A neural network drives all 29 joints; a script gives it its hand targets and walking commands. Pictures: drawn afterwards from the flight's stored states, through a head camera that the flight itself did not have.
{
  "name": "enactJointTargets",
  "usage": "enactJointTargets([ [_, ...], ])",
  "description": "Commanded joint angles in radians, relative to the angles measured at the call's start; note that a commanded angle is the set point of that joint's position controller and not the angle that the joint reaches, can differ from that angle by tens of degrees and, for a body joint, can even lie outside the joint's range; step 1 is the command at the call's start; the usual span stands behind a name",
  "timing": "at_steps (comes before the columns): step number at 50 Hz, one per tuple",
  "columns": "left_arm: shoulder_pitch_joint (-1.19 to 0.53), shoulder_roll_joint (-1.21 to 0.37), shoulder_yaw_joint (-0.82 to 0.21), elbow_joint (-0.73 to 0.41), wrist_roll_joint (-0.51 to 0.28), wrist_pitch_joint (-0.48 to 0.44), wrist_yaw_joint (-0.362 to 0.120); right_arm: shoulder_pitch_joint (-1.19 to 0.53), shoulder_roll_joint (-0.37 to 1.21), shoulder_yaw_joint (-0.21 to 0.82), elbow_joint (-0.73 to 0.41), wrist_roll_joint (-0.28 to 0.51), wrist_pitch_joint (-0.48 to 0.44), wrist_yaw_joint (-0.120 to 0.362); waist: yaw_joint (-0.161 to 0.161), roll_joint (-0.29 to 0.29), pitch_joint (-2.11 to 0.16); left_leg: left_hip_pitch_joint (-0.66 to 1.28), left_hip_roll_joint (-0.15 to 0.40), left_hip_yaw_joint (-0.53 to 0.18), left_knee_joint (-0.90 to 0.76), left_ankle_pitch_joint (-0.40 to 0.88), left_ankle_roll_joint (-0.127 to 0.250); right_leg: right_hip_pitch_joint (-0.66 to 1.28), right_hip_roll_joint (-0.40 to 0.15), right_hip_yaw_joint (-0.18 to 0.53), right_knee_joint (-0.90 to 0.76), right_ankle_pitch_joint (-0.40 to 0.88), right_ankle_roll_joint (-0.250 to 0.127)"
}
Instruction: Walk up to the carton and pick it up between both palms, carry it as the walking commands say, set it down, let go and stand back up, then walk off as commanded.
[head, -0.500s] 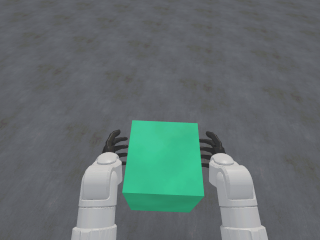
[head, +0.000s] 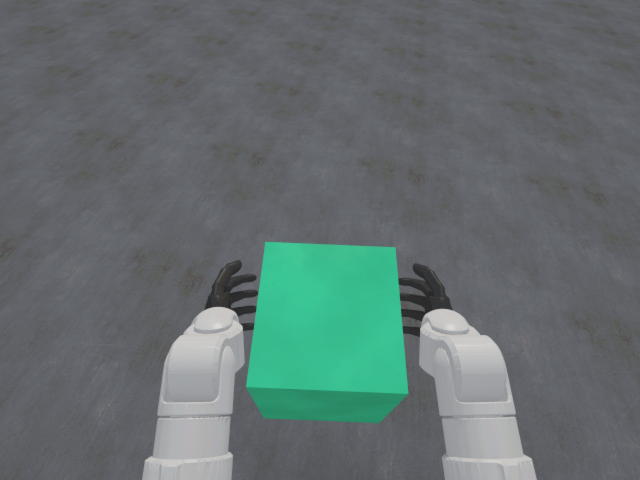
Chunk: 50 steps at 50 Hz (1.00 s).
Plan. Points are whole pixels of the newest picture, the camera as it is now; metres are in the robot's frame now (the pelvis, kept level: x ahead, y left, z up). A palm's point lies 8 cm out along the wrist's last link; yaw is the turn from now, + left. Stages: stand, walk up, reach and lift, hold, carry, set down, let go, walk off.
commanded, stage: carry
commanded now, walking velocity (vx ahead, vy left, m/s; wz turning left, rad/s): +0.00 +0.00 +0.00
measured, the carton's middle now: (325, 337) +0.31 +0.00 +0.00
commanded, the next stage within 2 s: none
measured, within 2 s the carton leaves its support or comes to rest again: neither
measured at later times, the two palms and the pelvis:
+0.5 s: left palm (221, 321) +0.29 +0.13 +0.08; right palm (434, 323) +0.28 -0.13 +0.07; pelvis +0.00 +0.00 +0.00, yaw +0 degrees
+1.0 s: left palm (220, 322) +0.29 +0.13 +0.08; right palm (433, 323) +0.28 -0.13 +0.07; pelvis +0.00 +0.00 +0.00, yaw +0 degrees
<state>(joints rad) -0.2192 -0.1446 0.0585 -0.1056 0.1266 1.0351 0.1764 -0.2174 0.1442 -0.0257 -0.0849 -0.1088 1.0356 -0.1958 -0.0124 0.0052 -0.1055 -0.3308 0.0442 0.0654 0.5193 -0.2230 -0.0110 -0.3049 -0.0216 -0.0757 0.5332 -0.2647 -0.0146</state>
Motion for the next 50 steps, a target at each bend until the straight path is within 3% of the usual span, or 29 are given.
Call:
enactJointTargets([
  [1,-0.320,-0.965,-0.440,-0.090,-0.268,-0.030,-0.199,-0.337,0.989,0.443,-0.116,0.269,-0.042,0.202,0.000,-0.001,-0.218,0.100,0.091,-0.085,-0.059,0.138,0.029,0.063,-0.111,0.100,-0.084,0.164,-0.016],
  [50,-0.309,-0.909,-0.419,-0.072,-0.253,-0.073,-0.184,-0.323,0.933,0.414,-0.098,0.249,-0.082,0.190,0.002,0.000,-0.208,0.093,0.090,-0.083,-0.056,0.136,0.027,0.071,-0.111,0.094,-0.079,0.150,-0.014],
])
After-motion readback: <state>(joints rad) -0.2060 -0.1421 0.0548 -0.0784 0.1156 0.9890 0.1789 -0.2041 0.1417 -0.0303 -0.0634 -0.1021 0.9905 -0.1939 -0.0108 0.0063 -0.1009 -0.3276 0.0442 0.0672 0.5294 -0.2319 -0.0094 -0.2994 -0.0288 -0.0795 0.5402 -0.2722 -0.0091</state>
